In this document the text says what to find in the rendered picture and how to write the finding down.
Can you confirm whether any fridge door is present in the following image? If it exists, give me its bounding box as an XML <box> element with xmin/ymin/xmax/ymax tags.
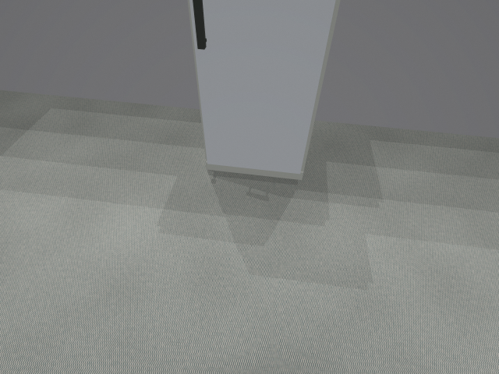
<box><xmin>189</xmin><ymin>0</ymin><xmax>336</xmax><ymax>174</ymax></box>

